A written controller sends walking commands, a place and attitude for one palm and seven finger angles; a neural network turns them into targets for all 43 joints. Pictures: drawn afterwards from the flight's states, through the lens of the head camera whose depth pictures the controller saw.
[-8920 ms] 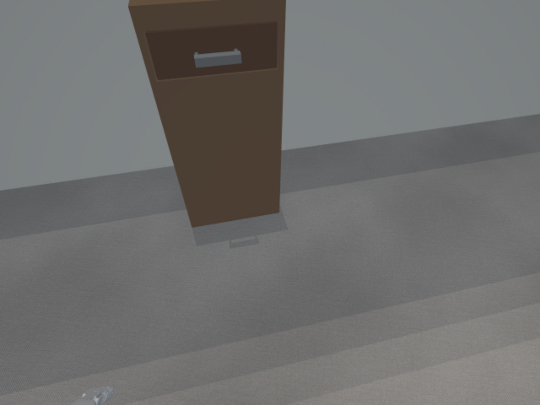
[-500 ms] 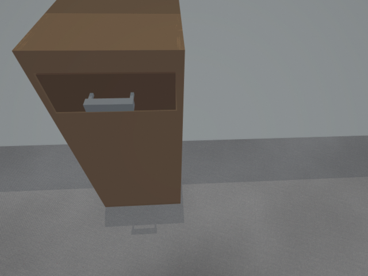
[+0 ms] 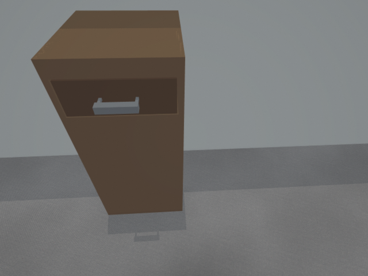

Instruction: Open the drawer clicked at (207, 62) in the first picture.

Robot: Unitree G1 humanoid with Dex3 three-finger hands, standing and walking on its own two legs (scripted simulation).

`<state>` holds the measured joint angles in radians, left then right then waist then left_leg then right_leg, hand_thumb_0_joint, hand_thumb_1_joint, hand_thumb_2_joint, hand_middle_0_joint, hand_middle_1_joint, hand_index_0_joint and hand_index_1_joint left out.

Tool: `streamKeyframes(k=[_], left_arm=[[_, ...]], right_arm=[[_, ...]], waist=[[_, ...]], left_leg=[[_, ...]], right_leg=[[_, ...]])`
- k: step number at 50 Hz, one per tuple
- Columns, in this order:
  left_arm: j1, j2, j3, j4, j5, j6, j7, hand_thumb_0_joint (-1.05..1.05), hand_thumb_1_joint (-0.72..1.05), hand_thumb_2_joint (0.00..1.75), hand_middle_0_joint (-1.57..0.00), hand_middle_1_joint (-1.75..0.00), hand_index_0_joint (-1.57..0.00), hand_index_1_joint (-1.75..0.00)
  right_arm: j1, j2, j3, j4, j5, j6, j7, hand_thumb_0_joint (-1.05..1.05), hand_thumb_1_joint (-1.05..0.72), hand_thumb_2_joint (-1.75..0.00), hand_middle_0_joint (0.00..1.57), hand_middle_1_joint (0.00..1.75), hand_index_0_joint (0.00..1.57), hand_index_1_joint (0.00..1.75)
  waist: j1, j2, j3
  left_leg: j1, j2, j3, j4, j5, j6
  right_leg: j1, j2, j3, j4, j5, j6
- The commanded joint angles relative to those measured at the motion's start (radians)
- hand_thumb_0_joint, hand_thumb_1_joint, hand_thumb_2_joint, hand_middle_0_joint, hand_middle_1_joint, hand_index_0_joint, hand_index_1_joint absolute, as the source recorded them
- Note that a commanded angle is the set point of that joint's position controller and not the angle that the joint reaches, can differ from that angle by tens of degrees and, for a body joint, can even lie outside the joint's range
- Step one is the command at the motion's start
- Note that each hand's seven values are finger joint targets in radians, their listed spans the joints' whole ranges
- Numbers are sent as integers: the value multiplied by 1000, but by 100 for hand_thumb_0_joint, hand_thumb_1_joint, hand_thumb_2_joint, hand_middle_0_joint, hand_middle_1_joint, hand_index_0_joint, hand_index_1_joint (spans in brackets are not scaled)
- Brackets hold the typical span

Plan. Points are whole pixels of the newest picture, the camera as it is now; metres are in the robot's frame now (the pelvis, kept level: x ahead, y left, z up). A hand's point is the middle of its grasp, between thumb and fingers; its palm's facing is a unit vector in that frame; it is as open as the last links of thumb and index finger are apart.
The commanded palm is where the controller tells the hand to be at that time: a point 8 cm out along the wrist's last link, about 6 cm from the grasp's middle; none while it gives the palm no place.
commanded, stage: shuffle to correct the standing spot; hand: left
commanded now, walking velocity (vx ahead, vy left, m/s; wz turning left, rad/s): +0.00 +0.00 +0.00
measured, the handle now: (117, 103) +0.60 +0.25 +0.04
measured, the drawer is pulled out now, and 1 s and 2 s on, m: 0.00 0.00 0.00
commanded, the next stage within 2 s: come to a stop and stand still in 0.58 s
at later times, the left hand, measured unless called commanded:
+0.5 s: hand out of the picture -0.02 +0.17 -0.19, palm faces +0.15 -0.98 -0.11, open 7.4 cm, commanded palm none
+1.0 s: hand (135, 255) +0.22 +0.15 -0.17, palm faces +0.14 -0.97 -0.18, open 7.4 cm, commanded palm none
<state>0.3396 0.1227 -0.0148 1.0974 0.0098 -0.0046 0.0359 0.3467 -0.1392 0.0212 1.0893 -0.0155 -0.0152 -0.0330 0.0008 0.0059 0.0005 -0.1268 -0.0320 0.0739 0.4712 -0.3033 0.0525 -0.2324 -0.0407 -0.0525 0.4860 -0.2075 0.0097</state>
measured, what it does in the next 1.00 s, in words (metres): walks ahead: right foot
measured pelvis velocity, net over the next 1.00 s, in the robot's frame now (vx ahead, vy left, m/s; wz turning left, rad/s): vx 0.12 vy -0.02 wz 0.15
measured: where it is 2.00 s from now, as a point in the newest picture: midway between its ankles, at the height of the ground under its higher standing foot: outside the picture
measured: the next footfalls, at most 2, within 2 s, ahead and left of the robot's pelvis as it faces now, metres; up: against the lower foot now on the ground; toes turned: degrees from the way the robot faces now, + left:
right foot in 0.86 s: +0.26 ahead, -0.09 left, +0.00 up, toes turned +2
left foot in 1.22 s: +0.12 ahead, +0.09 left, +0.00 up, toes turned -4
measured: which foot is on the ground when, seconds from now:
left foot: down 0.00-0.86, up 0.88-1.00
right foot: down 0.00-0.40, up 0.42-0.84, down 0.86-1.00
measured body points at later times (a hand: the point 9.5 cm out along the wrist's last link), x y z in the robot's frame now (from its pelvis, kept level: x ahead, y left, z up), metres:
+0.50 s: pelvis +0.04 +0.02 +0.00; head +0.02 +0.04 +0.45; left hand -0.02 +0.22 -0.18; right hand +0.02 -0.21 -0.15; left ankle +0.01 +0.08 -0.74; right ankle +0.04 -0.11 -0.68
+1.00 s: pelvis +0.12 -0.02 -0.01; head +0.16 -0.03 +0.44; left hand +0.21 +0.20 -0.15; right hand +0.10 -0.24 -0.18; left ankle +0.05 +0.09 -0.69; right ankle +0.22 -0.09 -0.74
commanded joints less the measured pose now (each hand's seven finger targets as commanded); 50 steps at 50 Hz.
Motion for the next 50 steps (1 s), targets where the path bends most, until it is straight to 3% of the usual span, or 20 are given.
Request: streamKeyframes(k=[1,8,12,14,17,18,19,20,21,24,27,34,37,39,41,42,43,44,47,50], left_arm=[[65,75,19,-32,4,-11,3,0,90,90,-20,-30,-20,-30],[122,78,47,-52,23,-7,-11,0,90,90,-20,-30,-20,-30],[211,139,80,-37,13,-23,-3,0,90,90,-20,-30,-20,-30],[206,150,89,-44,16,-34,5,0,90,90,-20,-30,-20,-30],[55,150,85,-80,21,-28,3,0,90,90,-20,-30,-20,-30],[29,118,77,-87,18,-19,-2,0,90,90,-20,-30,-20,-30],[23,49,60,-104,15,-12,-10,0,90,90,-20,-30,-20,-30],[-3,22,55,-137,16,-18,-16,0,90,90,-20,-30,-20,-30],[-37,46,60,-148,25,-25,-22,0,90,90,-20,-30,-20,-30],[0,30,63,-103,28,-37,-44,0,90,90,-20,-30,-20,-30],[0,8,58,-95,20,-34,-46,0,90,90,-20,-30,-20,-30],[-161,33,56,-145,9,-25,-50,0,90,90,-20,-30,-20,-30],[-205,22,46,-162,5,-31,-43,0,90,90,-20,-30,-20,-30],[-144,27,45,-143,3,-35,-30,0,90,90,-20,-30,-20,-30],[6,83,57,-102,3,-47,-16,0,90,90,-20,-30,-20,-30],[66,150,72,-86,6,-55,-3,0,90,90,-20,-30,-20,-30],[99,210,84,-81,5,-55,3,0,90,90,-20,-30,-20,-30],[96,225,83,-99,3,-47,8,0,90,90,-20,-30,-20,-30],[-64,153,73,-137,6,-31,17,0,90,90,-20,-30,-20,-30],[-120,169,92,-172,16,-10,22,0,90,90,-20,-30,-20,-30]], right_arm=[[60,-89,-18,-18,3,-18,-1,0,-90,-90,20,30,20,30],[66,-98,-37,-37,-10,5,9,0,-90,-90,20,30,20,30],[67,-41,-34,-62,-8,-2,14,0,-90,-90,20,30,20,30],[46,-38,-38,-83,-5,-9,21,0,-90,-90,20,30,20,30],[160,-4,-37,-43,-4,-10,34,0,-90,-90,20,30,20,30],[237,-13,-34,-13,-6,-13,29,0,-90,-90,20,30,20,30],[329,-87,-53,15,-15,-19,18,0,-90,-90,20,30,20,30],[369,-134,-65,20,-20,-24,3,0,-90,-90,20,30,20,30],[316,-137,-61,9,-15,-22,0,0,-90,-90,20,30,20,30],[179,-75,-44,-36,-9,-59,3,0,-90,-90,20,30,20,30],[218,-70,-30,-11,-4,-86,-8,0,-90,-90,20,30,20,30],[257,-75,-30,25,-14,-83,-16,0,-90,-90,20,30,20,30],[239,-81,-30,32,-19,-68,-16,0,-90,-90,20,30,20,30],[206,-82,-30,33,-14,-56,-18,0,-90,-90,20,30,20,30],[181,-84,-33,27,4,-50,-13,0,-90,-90,20,30,20,30],[206,-54,-36,25,14,-48,-8,0,-90,-90,20,30,20,30],[268,-30,-48,16,21,-39,-8,0,-90,-90,20,30,20,30],[262,-47,-60,4,26,-20,-18,0,-90,-90,20,30,20,30],[160,-14,-63,-2,17,27,-9,0,-90,-90,20,30,20,30],[135,7,-68,-13,9,47,11,0,-90,-90,20,30,20,30]], waist=[[5,-11,115],[24,-32,189],[40,-217,125],[33,-166,104],[-58,-106,110],[-81,-5,121],[-113,293,145],[-117,390,189],[-94,241,228],[-22,12,186],[-16,48,118],[-47,79,108],[-54,105,102],[-20,117,68],[51,25,-14],[62,-89,-88],[37,-196,-179],[26,-159,-199],[-7,-221,-45],[-18,-120,-60]], left_leg=[[-192,135,-142,-182,-32,-3],[-353,114,-181,-138,-371,40],[-412,8,-18,248,-151,13],[-409,45,-38,348,-190,15],[-81,51,-5,104,-108,10],[26,36,-30,2,-106,2],[43,201,-338,-171,-354,48],[31,373,-622,-357,-429,127],[-20,396,-626,-368,-377,178],[-79,322,-417,-328,-67,164],[44,276,-241,-258,461,148],[121,271,-162,-223,656,150],[80,250,-118,-164,807,127],[35,234,-106,-91,853,95],[-49,186,-101,42,688,35],[-184,126,-84,174,384,-3],[-279,2,-37,363,-205,-43],[-220,4,-87,497,-371,-45],[-247,58,-100,624,-312,-64],[-217,43,-45,574,-206,-75]], right_leg=[[54,-57,78,-69,35,-42],[7,-50,96,-46,-356,-60],[81,-253,362,-251,-539,-167],[53,-320,414,-307,-523,-218],[-244,-249,177,-207,-507,-152],[-340,-155,63,-66,-470,-112],[-469,-33,-49,231,-421,-56],[-571,20,-75,463,-365,-36],[-566,-31,13,564,-280,-59],[-498,-65,30,649,-77,-43],[-495,-49,5,659,-28,-16],[-484,-30,-24,445,-10,-19],[-330,2,-52,257,-21,-34],[-156,19,-42,137,35,-35],[122,-9,-12,-27,283,-24],[312,-151,126,25,642,-66],[420,-360,314,65,1100,-196],[306,-440,314,15,1189,-268],[12,-353,257,-94,756,-267],[-93,-289,160,-143,444,-215]])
